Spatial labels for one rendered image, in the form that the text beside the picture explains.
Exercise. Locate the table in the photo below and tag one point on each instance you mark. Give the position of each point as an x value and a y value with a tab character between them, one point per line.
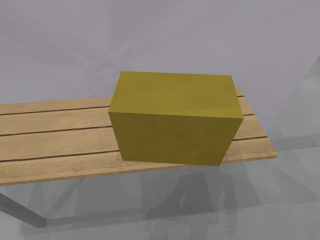
74	138

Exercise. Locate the carton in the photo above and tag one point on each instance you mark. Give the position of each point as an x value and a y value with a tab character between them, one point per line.
174	118

